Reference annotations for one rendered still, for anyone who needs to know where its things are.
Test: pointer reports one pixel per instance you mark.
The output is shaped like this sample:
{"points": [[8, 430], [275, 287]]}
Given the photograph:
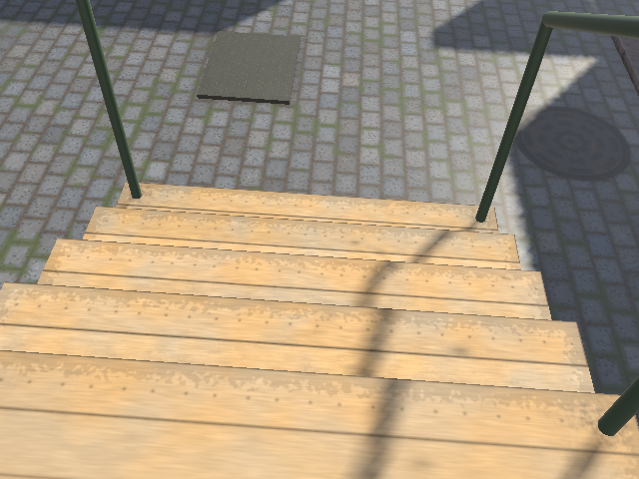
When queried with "stairs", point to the stairs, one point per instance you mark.
{"points": [[298, 282]]}

